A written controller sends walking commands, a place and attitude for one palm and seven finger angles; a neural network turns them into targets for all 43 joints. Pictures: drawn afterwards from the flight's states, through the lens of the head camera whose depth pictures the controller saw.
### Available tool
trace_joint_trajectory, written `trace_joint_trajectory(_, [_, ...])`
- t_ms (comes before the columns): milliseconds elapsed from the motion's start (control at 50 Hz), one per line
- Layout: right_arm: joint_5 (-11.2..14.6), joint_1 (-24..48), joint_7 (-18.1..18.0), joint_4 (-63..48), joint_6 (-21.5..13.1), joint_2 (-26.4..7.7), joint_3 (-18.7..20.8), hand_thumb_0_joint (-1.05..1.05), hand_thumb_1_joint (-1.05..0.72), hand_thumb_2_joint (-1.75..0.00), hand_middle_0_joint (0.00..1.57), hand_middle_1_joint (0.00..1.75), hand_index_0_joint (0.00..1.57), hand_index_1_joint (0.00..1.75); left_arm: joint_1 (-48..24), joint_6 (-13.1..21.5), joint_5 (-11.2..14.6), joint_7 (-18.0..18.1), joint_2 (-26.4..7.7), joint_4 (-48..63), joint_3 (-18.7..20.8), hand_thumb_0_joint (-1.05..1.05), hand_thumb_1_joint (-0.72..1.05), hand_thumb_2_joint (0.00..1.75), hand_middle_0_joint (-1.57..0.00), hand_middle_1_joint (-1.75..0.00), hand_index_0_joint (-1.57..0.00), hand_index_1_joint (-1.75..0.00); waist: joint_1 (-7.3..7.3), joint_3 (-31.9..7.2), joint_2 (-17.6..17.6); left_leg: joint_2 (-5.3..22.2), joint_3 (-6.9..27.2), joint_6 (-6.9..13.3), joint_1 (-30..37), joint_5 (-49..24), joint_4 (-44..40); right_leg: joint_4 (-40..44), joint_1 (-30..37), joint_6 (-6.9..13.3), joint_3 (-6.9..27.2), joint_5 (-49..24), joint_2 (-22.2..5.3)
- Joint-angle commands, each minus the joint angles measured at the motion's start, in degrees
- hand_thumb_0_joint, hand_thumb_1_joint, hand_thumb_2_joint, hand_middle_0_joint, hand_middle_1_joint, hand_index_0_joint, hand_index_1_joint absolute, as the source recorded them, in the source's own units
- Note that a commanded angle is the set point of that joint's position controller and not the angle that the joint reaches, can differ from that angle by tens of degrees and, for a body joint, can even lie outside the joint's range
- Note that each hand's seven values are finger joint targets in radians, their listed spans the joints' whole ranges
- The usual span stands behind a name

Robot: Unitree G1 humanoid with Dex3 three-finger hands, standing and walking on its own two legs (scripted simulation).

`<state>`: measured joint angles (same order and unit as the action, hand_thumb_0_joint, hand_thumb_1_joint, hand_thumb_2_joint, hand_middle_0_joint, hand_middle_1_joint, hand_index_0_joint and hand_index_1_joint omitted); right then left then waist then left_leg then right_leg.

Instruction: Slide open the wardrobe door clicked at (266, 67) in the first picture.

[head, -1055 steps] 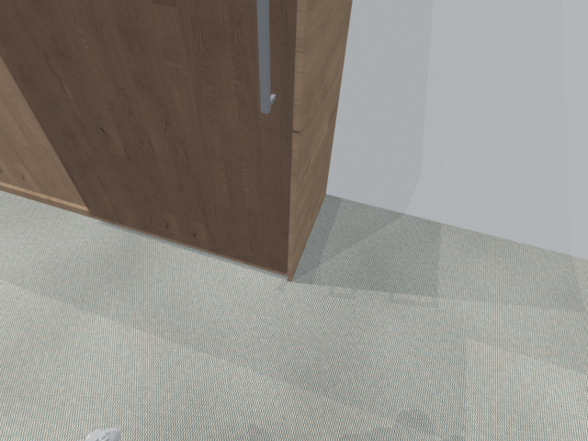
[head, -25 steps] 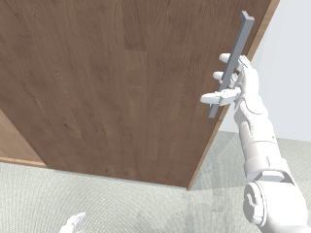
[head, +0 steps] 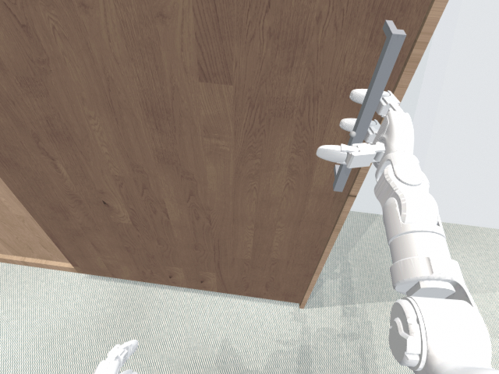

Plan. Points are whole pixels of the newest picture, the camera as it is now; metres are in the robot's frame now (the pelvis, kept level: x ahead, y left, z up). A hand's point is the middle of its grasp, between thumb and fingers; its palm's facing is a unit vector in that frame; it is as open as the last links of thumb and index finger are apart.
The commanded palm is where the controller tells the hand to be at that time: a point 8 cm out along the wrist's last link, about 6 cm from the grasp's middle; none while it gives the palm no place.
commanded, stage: grip the handle and tug to test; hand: right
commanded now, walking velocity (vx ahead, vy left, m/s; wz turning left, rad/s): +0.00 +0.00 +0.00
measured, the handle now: (359, 120) +0.50 -0.14 +0.18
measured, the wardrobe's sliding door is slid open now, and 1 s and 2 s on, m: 0.00 0.00 0.00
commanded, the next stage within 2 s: tug the door sideways, standing still in 1.20 s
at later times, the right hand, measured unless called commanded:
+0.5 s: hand (353, 132) +0.45 -0.12 +0.19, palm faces +0.05 +1.00 +0.03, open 5.6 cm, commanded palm +0.41 -0.17 +0.18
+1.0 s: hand (351, 132) +0.45 -0.12 +0.19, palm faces +0.06 +1.00 +0.02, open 5.6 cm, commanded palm +0.40 -0.16 +0.18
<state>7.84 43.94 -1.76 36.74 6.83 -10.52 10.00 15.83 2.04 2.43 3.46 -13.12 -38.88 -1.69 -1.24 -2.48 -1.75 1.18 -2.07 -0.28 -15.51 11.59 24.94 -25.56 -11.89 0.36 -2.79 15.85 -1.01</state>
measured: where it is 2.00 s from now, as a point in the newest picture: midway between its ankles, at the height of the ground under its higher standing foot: outside the picture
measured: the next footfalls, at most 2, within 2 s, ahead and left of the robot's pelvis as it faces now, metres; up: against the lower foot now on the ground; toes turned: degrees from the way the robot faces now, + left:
none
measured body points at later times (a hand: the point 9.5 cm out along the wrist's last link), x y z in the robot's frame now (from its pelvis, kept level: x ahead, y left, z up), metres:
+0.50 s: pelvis +0.00 +0.00 +0.00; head +0.01 +0.01 +0.45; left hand +0.11 +0.25 -0.11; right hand +0.44 -0.17 +0.19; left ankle +0.01 +0.12 -0.74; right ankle -0.03 -0.11 -0.74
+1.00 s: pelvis +0.01 +0.00 +0.00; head +0.01 +0.01 +0.45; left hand +0.12 +0.24 -0.11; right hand +0.44 -0.17 +0.19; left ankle +0.01 +0.12 -0.74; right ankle -0.03 -0.11 -0.74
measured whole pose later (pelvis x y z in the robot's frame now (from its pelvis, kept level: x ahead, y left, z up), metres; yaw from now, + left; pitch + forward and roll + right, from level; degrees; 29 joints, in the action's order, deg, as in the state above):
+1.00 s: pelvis +0.01 +0.00 +0.00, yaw +1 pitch +3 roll +0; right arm 8.0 42.5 -2.2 34.9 7.1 -10.9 10.6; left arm 16.0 1.6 2.6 3.1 -13.1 -37.9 -1.6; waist -1.5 -2.7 -2.0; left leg 0.8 -1.7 -0.2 -15.4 11.8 24.7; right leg -25.1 -11.5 0.2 -3.2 16.1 -1.3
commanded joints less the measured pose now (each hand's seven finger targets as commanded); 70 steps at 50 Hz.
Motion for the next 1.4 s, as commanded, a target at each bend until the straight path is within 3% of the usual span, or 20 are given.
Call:
trace_joint_trajectory(0, [0.17, 26.23, 0.55, -13.15, -4.17, -9.49, 2.30, 0.00, -0.06, -0.54, 0.36, 1.28, 0.36, 1.28, -2.84, 2.33, 0.19, 0.74, -6.96, 7.44, 2.72, 0.00, 0.90, 0.90, -0.20, -0.30, -0.20, -0.30, 0.64, -18.22, 3.56, -1.19, -0.26, 1.79, 10.44, -19.24, -0.64, 1.63, 3.60, 0.85, 0.69, -19.38, 0.20])
trace_joint_trajectory(40, [0.31, 27.27, 0.63, -13.59, -4.10, -8.03, 1.12, 0.00, -0.15, -0.58, 0.37, 1.29, 0.37, 1.29, -2.57, 2.41, 0.13, 0.72, -6.79, 7.51, 2.63, 0.00, 0.90, 0.90, -0.20, -0.30, -0.20, -0.30, 0.35, -18.27, 3.54, -1.31, -0.42, 1.80, 10.12, -19.64, -0.46, 1.61, 3.94, 0.75, 0.87, -19.73, 0.21])
trace_joint_trajectory(100, [0.32, 25.84, 0.65, -11.66, -3.75, -10.03, 2.74, 0.00, -0.29, -0.64, 0.38, 1.31, 0.38, 1.31, -2.53, 2.09, 0.16, 0.93, -7.15, 7.43, 2.60, 0.00, 0.90, 0.90, -0.20, -0.30, -0.20, -0.30, 0.42, -17.36, 5.24, -1.22, -0.30, 1.64, 10.43, -18.92, -0.84, 1.82, 2.88, 0.95, 0.77, -18.71, 0.15])
trace_joint_trajectory(220, [-0.10, 27.66, 0.73, -12.47, -4.16, -10.16, 2.46, 0.00, -0.57, -0.76, 0.42, 1.35, 0.42, 1.35, -2.41, 2.08, 0.09, 0.96, -6.98, 7.60, 2.60, 0.00, 0.90, 0.90, -0.20, -0.30, -0.20, -0.30, 0.40, -17.86, 2.40, -1.10, -0.14, 1.77, 10.23, -18.82, -0.75, 1.75, 3.12, 0.83, 0.60, -18.71, 0.31])
trace_joint_trajectory(280, [0.13, 25.76, 0.71, -11.01, -4.18, -10.77, 3.30, 0.00, -0.71, -0.82, 0.43, 1.37, 0.43, 1.37, -1.92, 2.05, 0.03, 0.85, -7.37, 7.58, 2.81, 0.00, 0.90, 0.90, -0.20, -0.30, -0.20, -0.30, 0.60, -18.15, 5.60, -1.22, -0.34, 1.67, 10.89, -18.97, -0.67, 1.58, 2.55, 0.95, 0.82, -18.71, 0.19])
trace_joint_trajectory(360, [0.06, 26.02, 1.12, -12.92, -4.37, -10.14, 2.74, 0.00, -0.90, -0.90, 0.45, 1.40, 0.45, 1.40, -2.27, 2.08, 0.20, 0.78, -6.98, 7.83, 2.76, 0.00, 0.90, 0.90, -0.20, -0.30, -0.20, -0.30, 0.84, -18.57, 2.60, -1.24, -0.22, 1.88, 10.70, -20.15, -0.41, 1.48, 3.40, 0.79, 0.50, -19.94, 0.26])
trace_joint_trajectory(420, [-0.01, 26.44, 0.95, -13.57, -4.26, -8.76, 1.33, 0.00, -0.90, -0.90, 0.45, 1.40, 0.45, 1.40, -2.28, 2.08, 0.28, 0.66, -7.01, 7.82, 2.92, 0.00, 0.90, 0.90, -0.20, -0.30, -0.20, -0.30, 0.23, -18.51, 2.85, -1.32, -0.33, 1.76, 10.09, -19.93, -0.52, 1.47, 3.98, 0.79, 0.56, -20.15, 0.08])
trace_joint_trajectory(480, [-0.03, 25.16, 0.75, -13.13, -4.02, -11.79, 3.78, 0.00, -0.90, -0.90, 0.45, 1.40, 0.45, 1.40, -1.98, 1.83, 0.10, 0.81, -7.63, 7.67, 2.99, 0.00, 0.90, 0.90, -0.20, -0.30, -0.20, -0.30, 0.82, -18.89, 5.24, -1.32, -0.42, 1.78, 11.69, -20.07, -0.53, 1.65, 2.98, 0.91, 0.68, -20.06, 0.09])
trace_joint_trajectory(520, [-0.13, 26.29, 0.89, -13.13, -3.54, -9.34, 1.64, 0.00, -0.90, -0.90, 0.45, 1.40, 0.45, 1.40, -2.38, 1.78, 0.32, 0.79, -7.10, 7.72, 2.78, 0.00, 0.90, 0.90, -0.20, -0.30, -0.20, -0.30, 0.31, -17.41, 2.39, -1.25, -0.29, 1.73, 10.02, -19.40, -0.75, 1.72, 3.21, 0.77, 0.47, -19.40, 0.09])
trace_joint_trajectory(560, [-0.32, 28.07, 0.69, -12.40, -3.18, -7.59, 0.06, 0.00, -0.90, -0.90, 0.45, 1.40, 0.45, 1.40, -2.03, 1.89, 0.33, 0.83, -6.97, 7.25, 2.86, 0.00, 0.90, 0.90, -0.20, -0.30, -0.20, -0.30, -0.46, -16.33, 3.06, -1.46, -0.56, 1.74, 8.65, -18.62, -0.82, 1.58, 3.59, 0.79, 0.79, -19.09, 0.08])
trace_joint_trajectory(640, [-0.18, 28.93, 0.28, -11.72, -3.10, -9.29, 1.68, 0.00, -0.90, -0.90, 0.45, 1.40, 0.45, 1.40, -1.65, 1.98, 0.11, 1.00, -7.12, 6.86, 2.90, 0.00, 0.90, 0.90, -0.20, -0.30, -0.20, -0.30, -0.31, -17.93, 3.82, -1.34, -0.35, 1.66, 8.98, -18.41, -0.84, 1.42, 3.78, 0.89, 0.97, -18.68, 0.18])
trace_joint_trajectory(740, [-0.09, 29.50, 0.64, -11.01, -3.57, -8.11, 0.30, 0.00, -0.90, -0.90, 0.45, 1.40, 0.45, 1.40, -1.65, 1.98, 0.09, 0.86, -7.01, 6.75, 2.62, 0.00, 0.90, 0.90, -0.20, -0.30, -0.20, -0.30, -0.60, -16.99, 3.93, -1.29, -0.39, 1.63, 8.88, -18.22, -0.87, 1.51, 3.13, 0.85, 1.02, -18.09, 0.26])
trace_joint_trajectory(780, [-0.03, 27.38, 0.59, -10.98, -3.89, -8.99, 1.52, 0.00, -0.90, -0.90, 0.45, 1.40, 0.45, 1.40, -1.63, 2.00, 0.02, 0.78, -7.28, 7.12, 2.86, 0.00, 0.90, 0.90, -0.20, -0.30, -0.20, -0.30, 0.19, -18.25, 5.13, -1.28, -0.57, 1.82, 10.03, -18.73, -0.55, 1.32, 3.38, 0.93, 1.18, -19.31, 0.15])
trace_joint_trajectory(840, [0.16, 26.84, 0.83, -13.66, -4.13, -6.70, -0.01, 0.00, -0.90, -0.90, 0.45, 1.40, 0.45, 1.40, -2.39, 2.26, 0.12, 0.53, -6.67, 7.73, 2.73, 0.00, 0.90, 0.90, -0.20, -0.30, -0.20, -0.30, 0.40, -19.30, 2.48, -1.31, -0.41, 1.88, 9.98, -20.28, -0.21, 1.20, 4.62, 0.74, 0.78, -20.67, 0.23])
trace_joint_trajectory(980, [0.59, 19.60, 1.23, -17.38, -2.81, -7.79, 1.62, 0.00, -0.90, -0.90, 0.45, 1.40, 0.45, 1.40, -3.69, 1.93, 0.28, 0.25, -6.98, 9.14, 2.91, 0.00, 0.90, 0.90, -0.20, -0.30, -0.20, -0.30, 1.99, -19.19, 4.81, -1.34, -0.74, 1.95, 12.69, -22.22, 0.01, 1.46, 4.25, 0.82, 0.53, -22.47, 0.00])
trace_joint_trajectory(1040, [0.75, 16.99, 1.40, -21.97, -1.63, -5.28, -0.19, 0.00, -0.90, -0.90, 0.45, 1.40, 0.45, 1.40, -4.50, 1.76, 0.36, -0.11, -6.46, 9.72, 2.86, 0.00, 0.90, 0.90, -0.20, -0.30, -0.20, -0.30, 1.96, -19.66, 2.80, -1.31, -0.87, 1.89, 12.91, -25.21, 0.39, 1.27, 5.60, 0.55, 0.05, -25.65, -0.11])
trace_joint_trajectory(1100, [1.06, 11.88, 1.06, -25.12, -0.18, -7.07, 1.91, 0.00, -0.90, -0.90, 0.45, 1.40, 0.45, 1.40, -5.24, 1.24, 0.33, -0.32, -6.72, 10.43, 2.97, 0.00, 0.90, 0.90, -0.20, -0.30, -0.20, -0.30, 3.04, -20.27, 3.30, -1.23, -0.84, 1.90, 14.81, -26.98, 0.51, 1.43, 5.42, 0.47, -0.11, -27.35, -0.23])
trace_joint_trajectory(1280, [1.02, -0.01, 0.92, -40.10, 4.36, -5.44, 0.93, 0.00, -0.90, -0.90, 0.45, 1.40, 0.45, 1.40, -7.52, -0.12, 0.11, -1.35, -6.10, 13.03, 3.09, 0.00, 0.90, 0.90, -0.20, -0.30, -0.20, -0.30, 4.60, -22.49, 2.44, -1.04, -1.24, 1.89, 18.65, -36.71, 1.95, 0.28, 8.23, -0.04, -0.39, -40.82, -0.82])
trace_joint_trajectory(1300, [1.10, 2.57, 0.73, -38.94, 5.09, -7.28, 2.26, 0.00, -0.90, -0.90, 0.45, 1.40, 0.45, 1.40, -7.47, -0.42, 0.13, -1.08, -6.29, 12.32, 3.06, 0.00, 0.90, 0.90, -0.20, -0.30, -0.20, -0.30, 3.84, -21.55, 1.97, -1.12, -0.91, 1.77, 17.63, -37.10, 1.44, 0.20, 8.48, 0.10, -0.65, -39.65, -0.66])
trace_joint_trajectory(1380, [0.81, 13.24, -0.31, -35.24, 7.45, -2.03, -3.24, 0.00, -0.90, -0.90, 0.45, 1.40, 0.45, 1.40, -6.84, -0.50, 0.02, -0.10, -6.31, 10.64, 3.00, 0.00, 0.90, 0.90, -0.20, -0.30, -0.20, -0.30, 0.67, -18.08, 4.12, -1.41, -1.26, 1.48, 13.65, -33.74, 0.42, -0.10, 8.72, 0.44, -0.19, -35.17, -0.50])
